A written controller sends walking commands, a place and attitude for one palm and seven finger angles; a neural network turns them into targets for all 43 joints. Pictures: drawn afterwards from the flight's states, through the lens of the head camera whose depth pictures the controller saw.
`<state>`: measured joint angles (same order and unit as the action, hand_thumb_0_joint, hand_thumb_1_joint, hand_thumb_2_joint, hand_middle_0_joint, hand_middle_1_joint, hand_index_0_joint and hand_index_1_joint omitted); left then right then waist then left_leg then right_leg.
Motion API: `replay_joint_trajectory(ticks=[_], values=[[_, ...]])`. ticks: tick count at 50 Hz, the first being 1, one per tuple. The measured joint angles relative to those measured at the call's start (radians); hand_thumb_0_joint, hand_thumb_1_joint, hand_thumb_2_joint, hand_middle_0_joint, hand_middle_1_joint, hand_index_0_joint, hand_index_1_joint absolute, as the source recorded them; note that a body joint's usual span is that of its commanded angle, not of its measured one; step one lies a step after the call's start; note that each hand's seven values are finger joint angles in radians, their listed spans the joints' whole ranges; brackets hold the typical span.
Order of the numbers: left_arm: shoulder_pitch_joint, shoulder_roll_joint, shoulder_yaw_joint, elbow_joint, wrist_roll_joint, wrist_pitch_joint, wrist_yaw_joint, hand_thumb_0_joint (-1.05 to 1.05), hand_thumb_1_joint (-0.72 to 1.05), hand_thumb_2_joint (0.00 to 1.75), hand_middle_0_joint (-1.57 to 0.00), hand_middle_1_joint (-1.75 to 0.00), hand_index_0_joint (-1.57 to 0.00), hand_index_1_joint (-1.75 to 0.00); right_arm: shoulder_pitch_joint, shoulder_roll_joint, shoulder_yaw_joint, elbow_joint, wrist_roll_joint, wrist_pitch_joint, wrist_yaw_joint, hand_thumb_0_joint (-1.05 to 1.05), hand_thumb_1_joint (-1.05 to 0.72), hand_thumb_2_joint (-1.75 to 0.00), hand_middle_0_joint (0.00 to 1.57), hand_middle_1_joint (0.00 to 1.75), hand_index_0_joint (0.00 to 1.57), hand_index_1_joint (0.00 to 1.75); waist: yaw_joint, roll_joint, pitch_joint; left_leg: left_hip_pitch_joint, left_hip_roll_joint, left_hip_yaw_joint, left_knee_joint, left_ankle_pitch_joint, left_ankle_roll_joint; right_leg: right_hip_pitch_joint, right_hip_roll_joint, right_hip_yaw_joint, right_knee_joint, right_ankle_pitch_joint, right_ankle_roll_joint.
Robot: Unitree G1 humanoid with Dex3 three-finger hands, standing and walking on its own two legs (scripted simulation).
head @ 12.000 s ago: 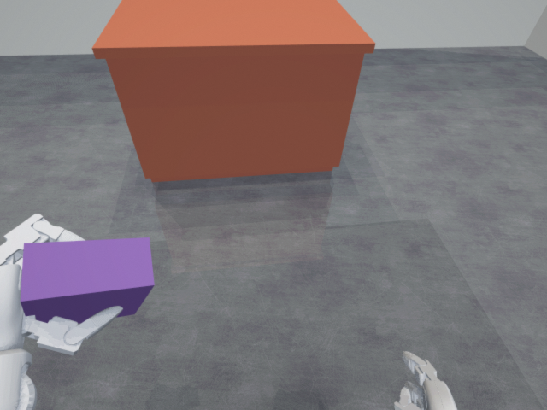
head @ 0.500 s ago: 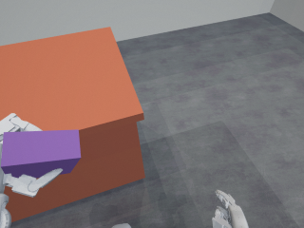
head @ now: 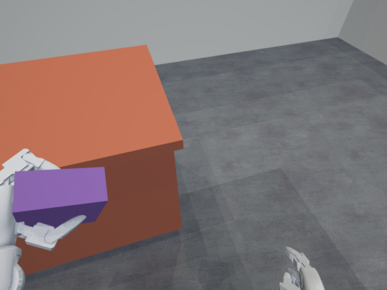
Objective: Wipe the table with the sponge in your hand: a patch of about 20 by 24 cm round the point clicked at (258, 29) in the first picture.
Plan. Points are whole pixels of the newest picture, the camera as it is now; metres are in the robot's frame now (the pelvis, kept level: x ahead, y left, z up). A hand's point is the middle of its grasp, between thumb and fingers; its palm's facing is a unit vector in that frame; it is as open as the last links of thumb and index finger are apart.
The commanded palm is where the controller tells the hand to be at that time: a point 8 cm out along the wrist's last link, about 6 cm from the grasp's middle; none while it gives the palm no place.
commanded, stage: come to a stop and stand still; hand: left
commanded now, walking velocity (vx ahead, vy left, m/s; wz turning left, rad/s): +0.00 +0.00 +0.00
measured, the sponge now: (74, 199) +0.22 +0.21 +0.15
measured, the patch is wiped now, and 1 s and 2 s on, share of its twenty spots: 0.00 0.00 0.00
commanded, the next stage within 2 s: look again from close up in 0.16 s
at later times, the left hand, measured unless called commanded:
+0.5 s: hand (40, 181) +0.24 +0.27 +0.16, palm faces +0.33 -0.86 -0.38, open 9.9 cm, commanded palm +0.18 +0.30 +0.18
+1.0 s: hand (23, 153) +0.30 +0.34 +0.16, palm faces +0.34 -0.86 -0.39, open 9.9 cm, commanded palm +0.23 +0.38 +0.18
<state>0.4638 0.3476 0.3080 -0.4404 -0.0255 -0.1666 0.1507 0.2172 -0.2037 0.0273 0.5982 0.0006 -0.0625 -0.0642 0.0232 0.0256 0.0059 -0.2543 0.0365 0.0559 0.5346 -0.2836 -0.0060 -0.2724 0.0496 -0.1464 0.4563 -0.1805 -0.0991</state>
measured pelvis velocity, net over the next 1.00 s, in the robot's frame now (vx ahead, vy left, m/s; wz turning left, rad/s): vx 0.07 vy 0.10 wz -0.02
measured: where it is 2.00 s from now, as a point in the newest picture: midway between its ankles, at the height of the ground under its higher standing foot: outside the picture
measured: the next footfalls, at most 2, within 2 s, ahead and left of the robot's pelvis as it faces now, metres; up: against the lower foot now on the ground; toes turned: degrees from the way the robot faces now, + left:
left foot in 1.18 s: +0.17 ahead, +0.26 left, +0.00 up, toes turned -3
right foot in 1.42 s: +0.15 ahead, +0.08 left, +0.00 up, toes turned -10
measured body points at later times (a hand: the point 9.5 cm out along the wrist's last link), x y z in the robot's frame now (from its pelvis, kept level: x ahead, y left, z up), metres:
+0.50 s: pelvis +0.00 +0.03 +0.01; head +0.01 +0.04 +0.46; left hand +0.21 +0.31 +0.18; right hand +0.14 -0.21 -0.08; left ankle +0.02 +0.12 -0.74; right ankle +0.05 -0.05 -0.73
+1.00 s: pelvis +0.07 +0.10 -0.01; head +0.09 +0.12 +0.44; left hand +0.28 +0.38 +0.18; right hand +0.26 -0.12 -0.07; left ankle +0.02 +0.12 -0.73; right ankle +0.06 -0.03 -0.73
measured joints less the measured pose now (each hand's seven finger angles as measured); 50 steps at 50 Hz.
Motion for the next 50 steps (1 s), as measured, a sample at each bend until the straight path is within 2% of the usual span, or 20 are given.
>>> replay_joint_trajectory(ticks=[5,13,14,15,17,19,21,24,26,29,32,37,42,46,48,49,50], values=[[-0.006,-0.009,-0.023,0.003,0.000,0.019,0.002,0.00,-0.47,1.01,-0.77,-1.35,-0.75,-1.36,0.001,0.013,0.012,0.017,-0.004,0.011,0.006,0.01,-0.90,-0.90,0.20,0.30,0.20,0.30,-0.005,0.005,0.005,0.000,-0.009,-0.026,-0.001,0.017,0.006,0.008,0.006,-0.002,-0.016,0.017,-0.005],[0.008,0.018,-0.009,-0.001,0.003,0.017,0.004,0.00,-0.47,1.01,-0.77,-1.35,-0.75,-1.36,0.035,0.005,0.016,0.008,-0.006,0.021,0.001,0.02,-0.90,-0.90,0.20,0.30,0.20,0.30,-0.018,-0.010,0.012,0.028,-0.017,-0.020,-0.059,0.059,0.007,0.027,0.002,0.008,-0.054,0.032,0.025],[-0.043,0.054,0.005,0.007,0.036,0.021,-0.023,0.00,-0.47,1.01,-0.77,-1.35,-0.75,-1.36,0.049,0.006,0.003,0.003,-0.007,0.001,-0.003,0.02,-0.90,-0.90,0.20,0.30,0.20,0.30,0.001,-0.012,0.025,0.020,-0.012,-0.019,-0.051,0.057,0.008,0.026,0.004,0.006,-0.059,0.040,0.039],[-0.124,0.107,0.027,0.046,0.050,-0.003,-0.048,0.00,-0.47,1.01,-0.77,-1.35,-0.75,-1.36,0.060,0.008,-0.004,0.008,-0.005,-0.018,-0.004,0.01,-0.90,-0.90,0.20,0.30,0.20,0.30,0.018,-0.018,0.035,0.002,-0.009,-0.025,-0.035,0.055,0.012,0.017,0.005,-0.002,-0.057,0.044,0.046],[-0.256,0.154,0.081,0.144,0.026,-0.045,-0.062,0.00,-0.47,1.01,-0.77,-1.35,-0.75,-1.36,0.057,0.003,-0.005,0.020,0.008,-0.029,0.009,0.01,-0.90,-0.90,0.20,0.30,0.20,0.30,0.035,-0.028,0.048,-0.013,-0.009,-0.026,-0.018,0.052,0.008,0.004,0.007,-0.003,-0.048,0.047,0.024],[-0.281,0.132,0.129,0.184,-0.007,-0.062,-0.047,0.00,-0.47,1.01,-0.77,-1.35,-0.75,-1.36,0.046,-0.014,-0.004,0.017,0.015,-0.038,0.029,0.02,-0.90,-0.90,0.20,0.30,0.20,0.30,0.028,-0.018,0.049,-0.009,-0.014,-0.026,-0.017,0.046,0.014,0.008,0.014,0.015,-0.061,0.054,0.027],[-0.223,0.088,0.134,0.157,-0.028,-0.071,-0.036,0.01,-0.47,1.01,-0.77,-1.35,-0.75,-1.36,0.043,-0.029,-0.008,0.006,0.019,-0.052,0.044,0.02,-0.90,-0.90,0.20,0.30,0.20,0.30,0.016,-0.007,0.042,0.006,-0.024,-0.021,-0.034,0.050,0.024,0.016,0.016,0.040,-0.078,0.062,0.041],[-0.113,0.031,0.064,0.097,-0.027,-0.078,-0.049,0.01,-0.47,1.01,-0.77,-1.35,-0.75,-1.36,0.049,-0.034,-0.011,-0.005,0.019,-0.069,0.047,0.02,-0.91,-0.90,0.20,0.30,0.20,0.30,0.000,-0.013,0.027,0.028,-0.037,0.000,-0.062,0.049,0.039,0.022,0.006,0.063,-0.082,0.054,0.053],[-0.064,0.016,0.013,0.075,-0.014,-0.073,-0.067,0.01,-0.47,1.02,-0.77,-1.35,-0.75,-1.36,0.052,-0.028,-0.008,-0.007,0.014,-0.075,0.043,0.02,-0.91,-0.90,0.20,0.30,0.20,0.30,-0.005,-0.030,0.024,0.040,-0.048,0.004,-0.079,0.049,0.049,0.024,-0.004,0.069,-0.075,0.037,0.057],[-0.042,0.026,-0.012,0.060,0.005,-0.065,-0.084,0.01,-0.47,1.02,-0.77,-1.35,-0.75,-1.36,0.052,-0.013,0.001,-0.018,0.005,-0.083,0.040,0.02,-0.91,-0.90,0.20,0.30,0.20,0.30,-0.006,-0.065,0.035,0.054,-0.069,0.006,-0.092,0.048,0.064,0.022,-0.021,0.078,-0.051,0.027,0.066],[-0.064,0.046,0.015,0.048,0.012,-0.061,-0.085,0.01,-0.47,1.02,-0.77,-1.35,-0.75,-1.36,0.042,0.001,0.011,-0.029,-0.004,-0.093,0.042,0.02,-0.90,-0.90,0.20,0.30,0.20,0.30,0.003,-0.084,0.052,0.059,-0.083,0.002,-0.081,0.034,0.074,0.020,-0.034,0.078,-0.021,0.013,0.066],[-0.092,0.048,0.072,-0.001,-0.002,-0.082,-0.061,0.01,-0.47,1.02,-0.77,-1.35,-0.75,-1.36,0.009,0.006,0.019,-0.036,-0.015,-0.103,0.065,0.02,-0.90,-0.90,0.20,0.30,0.20,0.30,0.007,-0.074,0.047,0.041,-0.084,-0.011,-0.023,-0.013,0.086,0.024,-0.037,0.065,-0.002,-0.022,0.077],[-0.085,0.022,0.055,-0.033,-0.010,-0.093,-0.051,0.01,-0.47,1.02,-0.77,-1.35,-0.75,-1.36,-0.021,0.000,0.012,-0.044,-0.014,-0.084,0.073,0.02,-0.90,-0.90,0.21,0.30,0.20,0.30,0.009,-0.070,0.020,0.033,-0.101,-0.008,0.023,-0.063,0.108,0.011,-0.054,0.070,0.055,-0.074,0.098],[-0.086,0.026,0.047,-0.025,-0.002,-0.073,-0.058,0.01,-0.47,1.02,-0.77,-1.35,-0.75,-1.36,-0.039,0.002,0.006,-0.061,-0.014,-0.062,0.073,0.02,-0.90,-0.90,0.21,0.30,0.20,0.30,0.014,-0.075,0.030,0.058,-0.127,0.014,0.023,-0.083,0.130,-0.014,-0.076,0.094,0.153,-0.125,0.076],[-0.086,0.036,0.049,-0.024,0.001,-0.061,-0.062,0.01,-0.47,1.02,-0.77,-1.35,-0.75,-1.36,-0.040,0.005,0.003,-0.073,-0.019,-0.056,0.079,0.01,-0.90,-0.90,0.20,0.30,0.20,0.30,0.010,-0.066,0.041,0.074,-0.135,0.016,0.023,-0.092,0.135,-0.012,-0.077,0.083,0.174,-0.145,0.062],[-0.086,0.042,0.050,-0.027,0.001,-0.057,-0.064,0.01,-0.47,1.02,-0.77,-1.35,-0.75,-1.36,-0.037,0.005,0.002,-0.081,-0.020,-0.052,0.083,0.01,-0.90,-0.90,0.20,0.30,0.20,0.30,0.005,-0.058,0.046,0.074,-0.137,0.013,0.035,-0.100,0.133,0.001,-0.074,0.068,0.154,-0.132,0.053],[-0.088,0.045,0.048,-0.031,0.001,-0.055,-0.066,0.01,-0.47,1.02,-0.77,-1.35,-0.75,-1.36,-0.033,0.000,-0.002,-0.087,-0.019,-0.048,0.087,0.01,-0.90,-0.90,0.20,0.30,0.20,0.30,-0.005,-0.040,0.050,0.057,-0.131,0.002,0.076,-0.111,0.118,0.020,-0.071,0.051,0.131,-0.139,0.059]])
